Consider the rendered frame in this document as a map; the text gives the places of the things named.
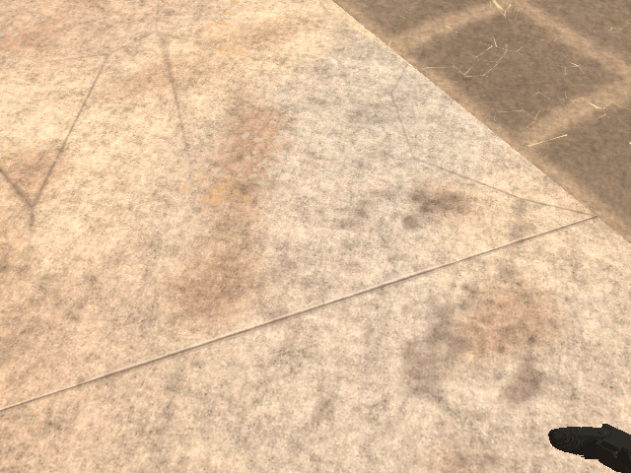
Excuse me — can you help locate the right robot hand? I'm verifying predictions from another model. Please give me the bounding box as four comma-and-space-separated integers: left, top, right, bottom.
548, 424, 631, 473

